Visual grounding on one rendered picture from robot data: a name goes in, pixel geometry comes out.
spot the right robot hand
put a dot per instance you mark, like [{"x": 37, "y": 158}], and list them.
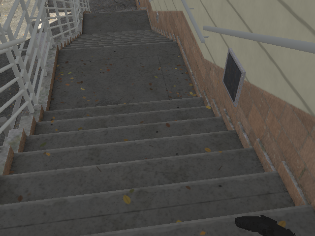
[{"x": 263, "y": 225}]

